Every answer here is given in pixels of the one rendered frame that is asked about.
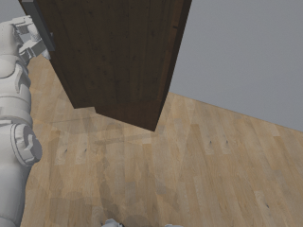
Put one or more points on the left robot upper arm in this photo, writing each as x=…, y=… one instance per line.
x=19, y=151

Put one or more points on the robot left hand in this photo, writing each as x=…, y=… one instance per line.
x=12, y=44

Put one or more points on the handle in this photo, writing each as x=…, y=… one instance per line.
x=33, y=10

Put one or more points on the cupboard door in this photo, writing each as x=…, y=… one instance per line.
x=108, y=51

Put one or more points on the left robot forearm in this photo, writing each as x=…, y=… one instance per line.
x=15, y=97

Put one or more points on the robot left shin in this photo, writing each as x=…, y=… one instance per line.
x=110, y=221

